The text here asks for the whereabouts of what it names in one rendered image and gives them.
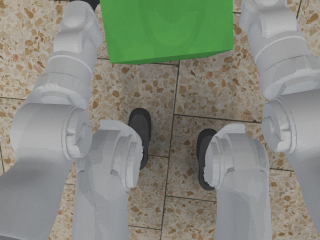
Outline left robot forearm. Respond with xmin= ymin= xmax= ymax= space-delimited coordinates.
xmin=10 ymin=0 xmax=103 ymax=149

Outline left robot shin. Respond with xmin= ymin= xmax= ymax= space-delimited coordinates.
xmin=75 ymin=119 xmax=144 ymax=176

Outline right robot shin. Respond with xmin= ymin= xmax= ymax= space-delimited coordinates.
xmin=203 ymin=123 xmax=270 ymax=187

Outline robot right upper arm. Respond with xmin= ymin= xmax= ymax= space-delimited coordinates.
xmin=261 ymin=88 xmax=320 ymax=236

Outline right robot forearm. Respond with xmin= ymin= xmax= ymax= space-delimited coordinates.
xmin=239 ymin=0 xmax=320 ymax=100

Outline carton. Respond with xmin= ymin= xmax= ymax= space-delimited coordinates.
xmin=99 ymin=0 xmax=233 ymax=65

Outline robot shin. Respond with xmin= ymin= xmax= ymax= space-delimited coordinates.
xmin=75 ymin=119 xmax=144 ymax=176
xmin=203 ymin=123 xmax=270 ymax=187

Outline robot left hand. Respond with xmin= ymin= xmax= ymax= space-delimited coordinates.
xmin=69 ymin=0 xmax=100 ymax=12

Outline robot left upper arm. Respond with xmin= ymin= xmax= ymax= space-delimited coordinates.
xmin=0 ymin=103 xmax=93 ymax=240

